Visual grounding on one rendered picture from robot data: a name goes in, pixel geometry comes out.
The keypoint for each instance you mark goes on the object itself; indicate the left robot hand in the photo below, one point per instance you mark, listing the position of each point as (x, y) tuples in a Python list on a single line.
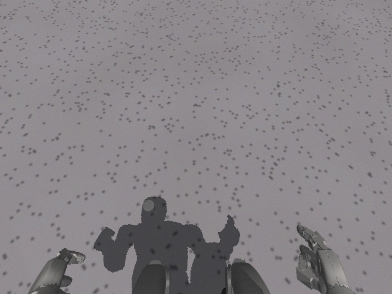
[(52, 274)]

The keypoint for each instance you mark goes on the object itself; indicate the right robot hand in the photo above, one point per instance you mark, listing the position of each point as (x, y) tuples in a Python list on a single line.
[(326, 270)]

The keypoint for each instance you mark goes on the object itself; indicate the tin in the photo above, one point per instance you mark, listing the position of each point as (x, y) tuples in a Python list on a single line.
[(149, 206)]

